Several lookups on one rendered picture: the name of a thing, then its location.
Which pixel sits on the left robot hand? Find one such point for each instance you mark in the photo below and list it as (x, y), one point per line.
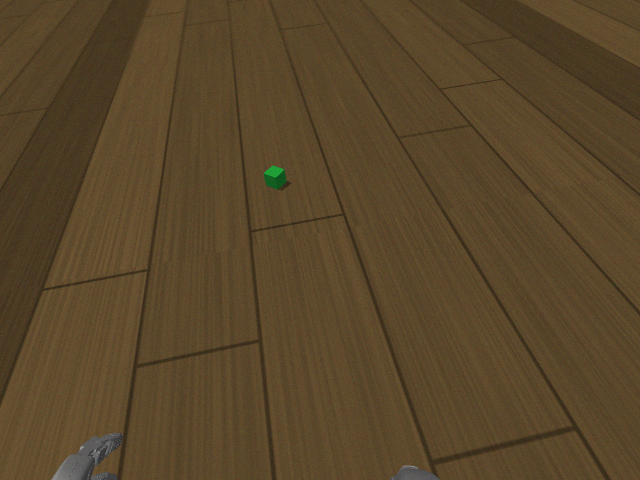
(91, 453)

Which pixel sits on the cube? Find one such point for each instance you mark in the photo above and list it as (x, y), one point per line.
(275, 177)

